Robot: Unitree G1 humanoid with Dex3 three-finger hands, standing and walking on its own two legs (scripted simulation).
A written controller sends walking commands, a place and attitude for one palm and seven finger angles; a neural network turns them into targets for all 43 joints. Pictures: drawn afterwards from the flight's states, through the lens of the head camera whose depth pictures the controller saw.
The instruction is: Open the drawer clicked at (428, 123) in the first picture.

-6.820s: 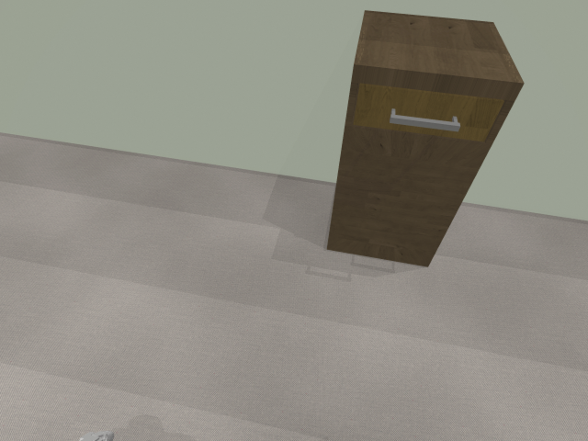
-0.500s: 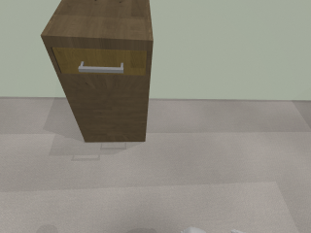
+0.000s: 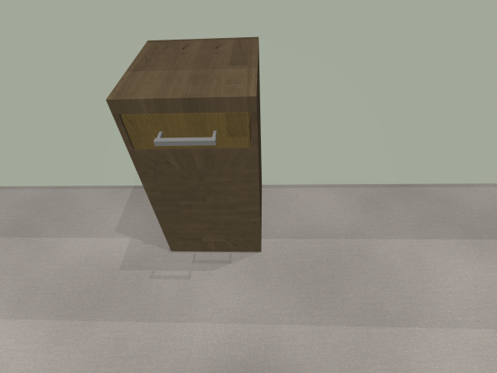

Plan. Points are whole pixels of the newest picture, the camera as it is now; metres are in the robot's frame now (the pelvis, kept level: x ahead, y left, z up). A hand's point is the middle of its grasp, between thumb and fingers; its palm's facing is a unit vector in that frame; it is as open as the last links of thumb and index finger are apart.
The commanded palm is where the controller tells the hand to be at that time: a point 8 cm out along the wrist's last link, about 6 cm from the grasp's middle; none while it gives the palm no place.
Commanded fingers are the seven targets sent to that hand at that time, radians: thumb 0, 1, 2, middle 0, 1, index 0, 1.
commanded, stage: take the last steps up to it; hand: left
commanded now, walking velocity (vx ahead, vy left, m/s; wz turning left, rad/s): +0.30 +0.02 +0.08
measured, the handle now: (186, 137) +0.78 +0.24 -0.08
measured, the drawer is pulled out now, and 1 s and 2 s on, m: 0.00 0.00 0.00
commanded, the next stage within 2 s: come to a stop and stand still in 0.68 s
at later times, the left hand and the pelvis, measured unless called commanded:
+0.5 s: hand out of the picture +0.06 +0.24 -0.19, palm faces +0.09 -0.99 -0.13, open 7.4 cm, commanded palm none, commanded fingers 0.00 0.90 0.90 -0.20 -0.30 -0.20 -0.30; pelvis +0.12 +0.08 -0.01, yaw +1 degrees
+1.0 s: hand (176, 277) +0.37 +0.20 -0.17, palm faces +0.02 -0.97 -0.23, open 7.2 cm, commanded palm none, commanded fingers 0.00 0.90 0.90 -0.20 -0.30 -0.20 -0.30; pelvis +0.27 +0.03 -0.01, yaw +1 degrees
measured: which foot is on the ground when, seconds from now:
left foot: up 0.00-0.30, down 0.32-0.80, up 0.82-1.00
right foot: down 0.00-0.32, up 0.34-0.76, down 0.78-1.00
